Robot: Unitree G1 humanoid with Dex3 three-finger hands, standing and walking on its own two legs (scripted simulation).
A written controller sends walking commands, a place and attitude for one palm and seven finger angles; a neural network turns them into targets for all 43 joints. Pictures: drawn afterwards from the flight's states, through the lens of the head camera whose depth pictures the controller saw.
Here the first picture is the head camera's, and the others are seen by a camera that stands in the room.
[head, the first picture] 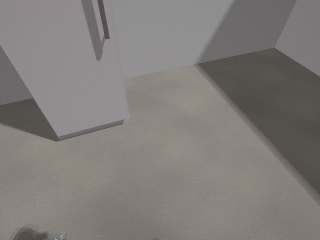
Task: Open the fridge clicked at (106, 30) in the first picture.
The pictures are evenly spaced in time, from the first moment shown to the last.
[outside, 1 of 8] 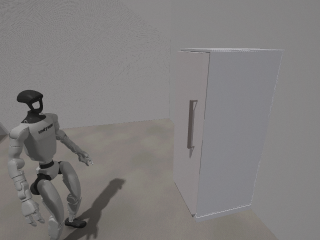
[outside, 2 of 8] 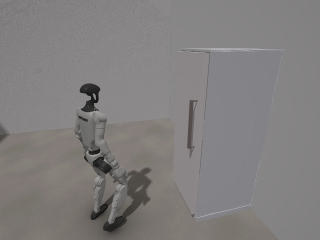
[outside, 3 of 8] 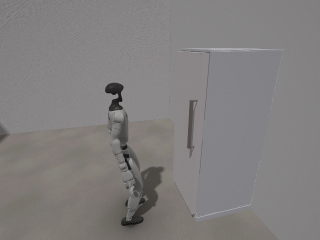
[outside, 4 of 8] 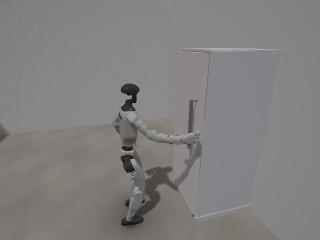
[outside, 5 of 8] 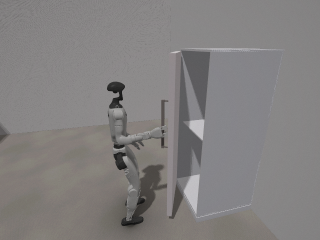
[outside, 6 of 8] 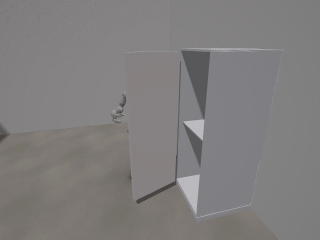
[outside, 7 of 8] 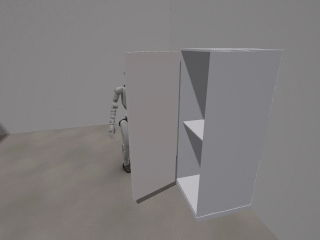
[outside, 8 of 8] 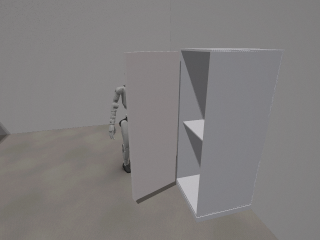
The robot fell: no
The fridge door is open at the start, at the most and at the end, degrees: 0 74 70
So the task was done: yes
